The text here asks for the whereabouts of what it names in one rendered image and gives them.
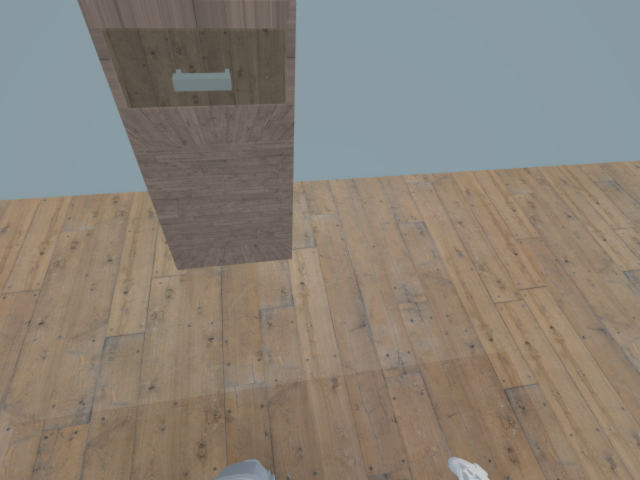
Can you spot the drawer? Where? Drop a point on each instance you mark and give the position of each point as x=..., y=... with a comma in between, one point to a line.
x=146, y=58

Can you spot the cabinet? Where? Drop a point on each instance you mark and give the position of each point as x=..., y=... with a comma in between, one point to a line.
x=220, y=177

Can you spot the handle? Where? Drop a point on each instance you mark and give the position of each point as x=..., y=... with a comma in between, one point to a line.
x=201, y=81

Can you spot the right robot hand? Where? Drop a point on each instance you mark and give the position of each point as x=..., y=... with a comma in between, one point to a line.
x=465, y=470

